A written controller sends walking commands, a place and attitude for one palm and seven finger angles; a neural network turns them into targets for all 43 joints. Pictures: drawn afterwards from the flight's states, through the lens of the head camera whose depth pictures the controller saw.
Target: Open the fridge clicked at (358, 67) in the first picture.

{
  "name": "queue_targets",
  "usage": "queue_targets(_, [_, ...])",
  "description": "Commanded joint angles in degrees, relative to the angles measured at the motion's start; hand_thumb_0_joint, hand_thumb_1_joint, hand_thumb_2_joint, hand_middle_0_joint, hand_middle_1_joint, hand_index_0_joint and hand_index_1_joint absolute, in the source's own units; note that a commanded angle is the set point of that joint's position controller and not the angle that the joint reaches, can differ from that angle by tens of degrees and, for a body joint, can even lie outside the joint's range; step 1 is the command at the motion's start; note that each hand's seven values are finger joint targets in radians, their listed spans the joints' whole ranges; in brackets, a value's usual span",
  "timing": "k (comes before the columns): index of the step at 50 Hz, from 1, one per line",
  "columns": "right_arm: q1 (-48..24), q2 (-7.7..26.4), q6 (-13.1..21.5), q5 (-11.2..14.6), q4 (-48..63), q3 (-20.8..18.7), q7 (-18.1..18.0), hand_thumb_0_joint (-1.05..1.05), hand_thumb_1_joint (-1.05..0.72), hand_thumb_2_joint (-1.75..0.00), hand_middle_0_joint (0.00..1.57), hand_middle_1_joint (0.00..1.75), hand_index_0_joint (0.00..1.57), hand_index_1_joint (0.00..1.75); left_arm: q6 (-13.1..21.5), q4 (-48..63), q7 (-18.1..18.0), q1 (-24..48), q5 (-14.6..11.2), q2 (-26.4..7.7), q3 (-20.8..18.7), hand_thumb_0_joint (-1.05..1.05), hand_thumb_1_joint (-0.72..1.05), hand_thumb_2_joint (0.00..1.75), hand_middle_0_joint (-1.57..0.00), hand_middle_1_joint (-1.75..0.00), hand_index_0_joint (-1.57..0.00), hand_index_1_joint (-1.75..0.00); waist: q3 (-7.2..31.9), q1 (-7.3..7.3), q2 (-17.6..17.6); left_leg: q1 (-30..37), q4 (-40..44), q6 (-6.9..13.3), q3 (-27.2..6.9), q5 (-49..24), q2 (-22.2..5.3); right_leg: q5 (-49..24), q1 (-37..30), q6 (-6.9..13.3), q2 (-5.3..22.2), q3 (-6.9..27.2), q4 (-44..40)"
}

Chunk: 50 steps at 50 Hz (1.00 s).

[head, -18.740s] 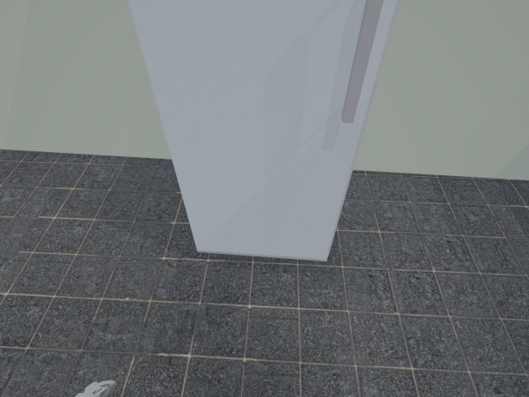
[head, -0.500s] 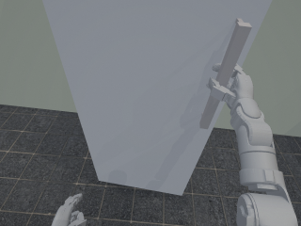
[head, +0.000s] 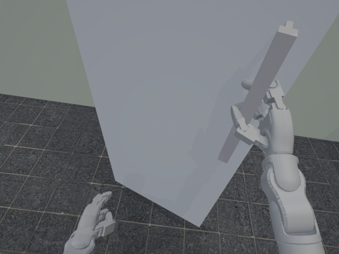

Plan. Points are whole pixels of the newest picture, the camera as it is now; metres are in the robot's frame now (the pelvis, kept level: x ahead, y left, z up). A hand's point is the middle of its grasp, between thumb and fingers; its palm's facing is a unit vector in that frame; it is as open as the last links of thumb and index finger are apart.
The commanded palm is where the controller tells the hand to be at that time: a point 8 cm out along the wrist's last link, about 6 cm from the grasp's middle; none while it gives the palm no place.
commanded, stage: walk backward, drawing the door open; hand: right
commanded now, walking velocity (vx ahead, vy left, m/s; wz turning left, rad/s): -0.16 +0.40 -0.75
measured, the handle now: (248, 106) +0.38 -0.11 +0.20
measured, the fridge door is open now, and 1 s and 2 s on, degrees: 20 56 83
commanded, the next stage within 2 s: stop walking and hold the door back in 1.48 s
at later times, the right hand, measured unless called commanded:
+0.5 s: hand (190, 187) +0.19 +0.00 +0.18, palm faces +0.11 +0.97 -0.23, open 8.0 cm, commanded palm +0.16 -0.04 +0.20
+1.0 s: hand (80, 235) +0.12 +0.14 +0.18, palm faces +0.45 +0.87 -0.21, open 8.1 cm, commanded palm +0.07 +0.11 +0.18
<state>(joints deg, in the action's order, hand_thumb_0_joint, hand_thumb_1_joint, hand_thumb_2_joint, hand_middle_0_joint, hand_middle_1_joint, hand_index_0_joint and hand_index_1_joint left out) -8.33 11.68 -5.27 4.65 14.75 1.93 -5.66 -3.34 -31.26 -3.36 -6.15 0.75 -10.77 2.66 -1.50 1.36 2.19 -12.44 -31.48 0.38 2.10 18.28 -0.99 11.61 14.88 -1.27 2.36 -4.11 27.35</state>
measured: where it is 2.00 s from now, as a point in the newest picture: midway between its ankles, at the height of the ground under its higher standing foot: outside the picture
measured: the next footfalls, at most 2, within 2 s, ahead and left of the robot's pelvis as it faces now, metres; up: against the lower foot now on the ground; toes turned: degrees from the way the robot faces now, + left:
right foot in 0.44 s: -0.07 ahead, -0.05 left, +0.00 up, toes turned -22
left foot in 0.62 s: +0.05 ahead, +0.27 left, +0.00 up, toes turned -24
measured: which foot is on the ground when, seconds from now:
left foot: down 0.00-0.44, up 0.46-0.60, down 0.62-0.84, up 0.86-1.00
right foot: down 0.00-0.16, up 0.18-0.42, down 0.44-0.62, up 0.64-0.84, down 0.86-1.00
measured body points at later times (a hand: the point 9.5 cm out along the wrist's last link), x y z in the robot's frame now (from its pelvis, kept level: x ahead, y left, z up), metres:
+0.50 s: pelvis -0.09 +0.12 -0.02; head -0.02 +0.13 +0.42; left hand +0.14 +0.28 -0.13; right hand +0.18 -0.05 +0.20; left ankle -0.03 +0.15 -0.70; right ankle -0.11 -0.03 -0.74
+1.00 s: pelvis -0.08 +0.36 -0.02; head -0.03 +0.33 +0.43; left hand +0.21 +0.37 -0.11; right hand +0.09 +0.10 +0.20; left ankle +0.04 +0.43 -0.71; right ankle -0.15 +0.18 -0.74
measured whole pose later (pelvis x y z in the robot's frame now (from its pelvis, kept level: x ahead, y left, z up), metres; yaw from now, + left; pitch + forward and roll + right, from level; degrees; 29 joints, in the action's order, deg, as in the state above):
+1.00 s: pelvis -0.08 +0.36 -0.02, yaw -44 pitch -2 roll +1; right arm -9.5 10.0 -0.2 -0.9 24.6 13.9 -0.8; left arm 4.6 -33.8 -0.2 -4.4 0.8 -10.5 0.1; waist -10.1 1.5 2.6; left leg -24.4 -49.9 -1.7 -0.9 22.0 0.1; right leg 12.5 21.6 -4.5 5.8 3.7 36.2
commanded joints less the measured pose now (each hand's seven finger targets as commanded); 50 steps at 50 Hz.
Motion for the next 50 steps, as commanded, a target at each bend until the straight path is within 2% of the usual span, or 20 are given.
queue_targets(1, [-18.1,5.0,9.8,-1.8,23.4,-2.6,1.6,0.00,-0.90,-0.90,0.45,1.40,0.45,1.40,3.3,8.4,0.5,7.0,0.7,-5.5,-2.2,0.00,0.90,0.90,-0.20,-0.30,-0.20,-0.30,18.9,0.06,5.8,-6.5,-3.2,-1.9,-0.1,0.6,2.5,-41.4,-17.3,6.7,11.1,15.9,-3.2])
queue_targets(5, [-16.9,5.7,10.6,-2.0,25.0,-3.5,1.5,0.00,-0.90,-0.90,0.45,1.40,0.45,1.40,5.0,7.2,0.5,8.8,0.3,-5.2,-2.4,0.00,0.90,0.90,-0.20,-0.30,-0.20,-0.30,17.1,-0.64,2.6,0.4,2.4,-1.1,-2.2,-3.6,0.6,-24.1,-6.0,6.6,11.3,17.3,-3.8])
queue_targets(9, [-16.3,7.3,10.4,-1.6,28.1,-4.8,0.9,0.00,-0.90,-0.90,0.45,1.40,0.45,1.40,7.7,6.5,-0.4,9.8,-1.5,-3.1,-2.9,0.00,0.90,0.90,-0.20,-0.30,-0.20,-0.30,16.2,-2.75,-12.2,4.0,15.3,7.2,-7.2,-9.6,-15.1,13.3,7.8,0.2,-2.2,1.3,23.6])
queue_targets(13, [-13.6,3.1,11.3,-2.9,29.3,-0.7,1.9,0.00,-0.90,-0.90,0.45,1.40,0.45,1.40,9.8,4.5,-1.0,6.9,0.5,-2.8,-2.2,0.00,0.90,0.90,-0.20,-0.30,-0.20,-0.30,14.6,-2.10,-8.3,8.5,8.3,10.7,0.9,-22.8,-14.2,14.6,14.2,-1.2,0.2,1.5,32.8])
queue_targets(19, [-14.6,-2.0,11.8,-3.3,32.2,6.3,1.8,0.00,-0.90,-0.90,0.45,1.40,0.45,1.40,11.8,5.6,-1.4,2.8,0.4,-3.4,-2.3,0.00,0.90,0.90,-0.20,-0.30,-0.20,-0.30,15.4,0.09,-9.8,11.2,-1.7,7.5,4.7,-34.5,-12.5,9.6,5.6,0.1,1.9,-1.0,7.5])
queue_targets(20, [-15.7,-2.3,11.9,-3.2,32.2,7.6,1.8,0.00,-0.90,-0.90,0.45,1.40,0.45,1.40,12.1,5.5,-1.1,0.6,0.2,-4.4,-2.8,0.00,0.90,0.90,-0.20,-0.30,-0.20,-0.30,16.9,1.78,-6.6,2.9,-9.4,3.9,5.2,-30.2,-10.7,-3.2,-4.5,1.9,5.2,3.9,1.4])
queue_targets(22, [-18.0,-3.5,12.8,-3.8,30.2,9.1,2.4,0.00,-0.90,-0.90,0.45,1.40,0.45,1.40,12.1,6.4,-0.5,0.4,1.4,-7.6,-4.5,0.00,0.90,0.90,-0.20,-0.30,-0.20,-0.30,16.0,2.23,12.5,-24.4,-29.3,-6.5,-0.7,10.9,-0.2,-50.3,-23.7,13.8,27.3,39.0,-6.0])
queue_targets(23, [-15.3,-1.7,12.8,-5.8,25.6,6.8,2.6,0.00,-0.90,-0.90,0.45,1.40,0.45,1.40,11.0,6.7,0.1,0.7,1.7,-8.8,-4.8,0.00,0.90,0.90,-0.20,-0.30,-0.20,-0.30,15.6,0.89,7.8,-26.4,-37.3,-7.2,-7.1,13.5,-1.9,-49.4,-24.3,15.7,29.9,42.2,-5.3])
queue_targets(26, [-18.8,0.4,13.2,-5.2,30.0,3.3,4.1,0.00,-0.90,-0.90,0.45,1.40,0.45,1.40,12.3,5.6,1.2,9.5,0.4,-8.0,-5.6,0.00,0.90,0.90,-0.20,-0.30,-0.20,-0.30,14.0,-0.57,-1.0,-17.8,-28.1,-2.3,-13.0,10.1,-4.4,-37.9,-9.3,11.0,24.8,28.9,0.3])
queue_targets(29, [-17.4,-4.0,12.2,-3.9,27.8,5.8,3.1,0.00,-0.90,-0.90,0.45,1.40,0.45,1.40,12.8,5.3,2.2,10.0,-1.3,-6.2,-5.8,0.00,0.90,0.90,-0.20,-0.30,-0.20,-0.30,18.3,-1.86,1.4,11.7,1.9,-0.6,-4.5,-4.5,-2.1,-5.0,5.6,2.6,11.5,13.1,2.3])
queue_targets(30, [-19.6,-2.6,12.1,-4.0,29.2,6.0,2.8,0.00,-0.90,-0.90,0.45,1.40,0.45,1.40,12.5,4.9,2.4,7.5,-2.4,-4.1,-5.5,0.00,0.90,0.90,-0.20,-0.30,-0.20,-0.30,20.0,-1.05,-8.9,13.1,11.3,1.3,-2.7,-7.7,-5.1,10.5,4.3,-0.1,1.8,4.8,10.2])
queue_targets(31, [-19.8,2.0,11.9,-4.6,30.9,2.9,2.3,0.00,-0.90,-0.90,0.45,1.40,0.45,1.40,12.3,5.8,1.9,9.3,-2.6,-3.0,-5.7,0.00,0.90,0.90,-0.20,-0.30,-0.20,-0.30,20.6,-2.03,-21.1,12.5,13.9,6.9,-13.2,-5.7,-14.9,20.4,11.0,-1.6,-3.7,0.5,27.3])
queue_targets(34, [-18.4,1.4,11.1,-4.6,34.4,3.0,2.6,0.00,-0.90,-0.90,0.45,1.40,0.45,1.40,11.8,4.9,0.7,10.9,-2.0,-2.9,-5.1,0.00,0.90,0.90,-0.20,-0.30,-0.20,-0.30,15.9,-2.38,-16.0,1.3,10.6,9.9,-6.1,-6.5,-18.3,24.5,11.9,-0.2,0.4,2.3,44.2])
queue_targets(39, [-17.6,-4.0,12.1,-4.3,31.4,8.9,3.1,0.00,-0.90,-0.90,0.45,1.40,0.45,1.40,11.3,5.4,0.5,8.4,-0.8,-2.3,-3.6,0.00,0.90,0.90,-0.20,-0.30,-0.20,-0.30,13.7,0.56,-11.8,3.0,0.8,8.1,4.1,-20.3,-12.8,15.4,4.7,-0.8,0.6,-3.4,16.3])
queue_targets(41, [-19.5,-4.5,12.4,-4.1,31.0,11.0,3.3,0.00,-0.90,-0.90,0.45,1.40,0.45,1.40,11.3,6.2,0.8,5.9,-0.5,-4.8,-4.4,0.00,0.90,0.90,-0.20,-0.30,-0.20,-0.30,13.5,2.57,-2.8,-12.5,-12.6,3.5,3.9,-7.6,-9.4,3.2,-8.6,3.1,8.4,9.3,-1.4])
queue_targets(42, [-19.5,-6.3,13.0,-4.6,29.8,12.7,3.9,0.00,-0.90,-0.90,0.45,1.40,0.45,1.40,11.5,7.8,1.0,6.4,0.4,-8.0,-5.6,0.00,0.90,0.90,-0.20,-0.30,-0.20,-0.30,12.7,1.85,12.0,-24.0,-25.8,-0.8,2.2,7.9,-2.7,-15.2,-14.0,10.0,25.1,34.7,-8.5])
queue_targets(43, [-18.2,-4.3,13.0,-7.4,25.6,12.1,4.0,0.00,-0.90,-0.90,0.45,1.40,0.45,1.40,10.4,7.2,1.0,4.5,1.5,-9.0,-5.7,0.00,0.90,0.90,-0.20,-0.30,-0.20,-0.30,12.8,2.02,8.7,-23.3,-35.9,-2.8,-6.3,8.5,-3.4,-20.1,-11.9,15.0,32.9,48.1,-10.8])
queue_targets(45, [-20.6,-4.4,12.9,-5.8,29.4,10.5,5.3,0.00,-0.90,-0.90,0.45,1.40,0.45,1.40,10.4,7.1,2.2,9.2,0.3,-8.3,-5.6,0.00,0.90,0.90,-0.20,-0.30,-0.20,-0.30,13.6,0.77,-1.8,-17.4,-37.7,-2.6,-12.8,3.9,-3.5,-11.9,-5.1,13.1,27.5,36.1,-9.7])
queue_targets(48, [-17.5,-4.5,12.5,-4.6,29.5,9.1,4.0,0.00,-0.90,-0.90,0.45,1.40,0.45,1.40,10.8,6.6,2.9,12.6,-0.5,-8.7,-6.0,0.00,0.90,0.90,-0.20,-0.30,-0.20,-0.30,10.5,-1.81,7.9,1.3,-13.4,-2.0,-7.4,4.2,-1.8,-3.6,9.1,6.3,17.0,17.3,-4.9])
queue_targets(50, [-14.8,-5.7,12.0,-4.6,27.7,10.1,3.7,0.00,-0.90,-0.90,0.45,1.40,0.45,1.40,10.7,5.6,3.3,9.6,-1.8,-5.9,-5.7,0.00,0.90,0.90,-0.20,-0.30,-0.20,-0.30,16.6,-2.25,-1.1,11.9,8.6,0.5,-3.8,-1.4,-3.0,8.7,7.0,1.5,7.4,9.7,4.6])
